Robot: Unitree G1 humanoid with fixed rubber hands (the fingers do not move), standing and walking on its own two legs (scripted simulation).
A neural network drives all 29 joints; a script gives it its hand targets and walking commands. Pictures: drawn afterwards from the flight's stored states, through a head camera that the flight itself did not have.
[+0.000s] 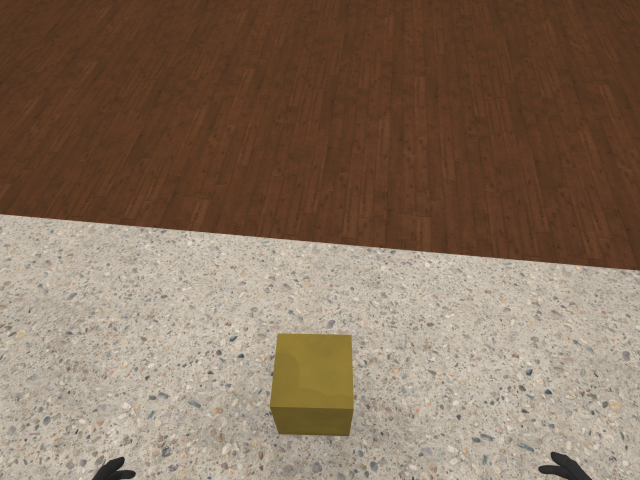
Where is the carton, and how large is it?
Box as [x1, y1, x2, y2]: [270, 333, 353, 435]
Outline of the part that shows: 278,333 270,399 270,408 278,433 348,435 353,410 351,335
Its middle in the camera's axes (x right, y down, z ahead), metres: -0.01 +0.44 +1.12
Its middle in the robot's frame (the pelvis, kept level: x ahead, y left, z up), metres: +0.46 +0.04 -0.66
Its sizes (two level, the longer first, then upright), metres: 0.210 0.200 0.250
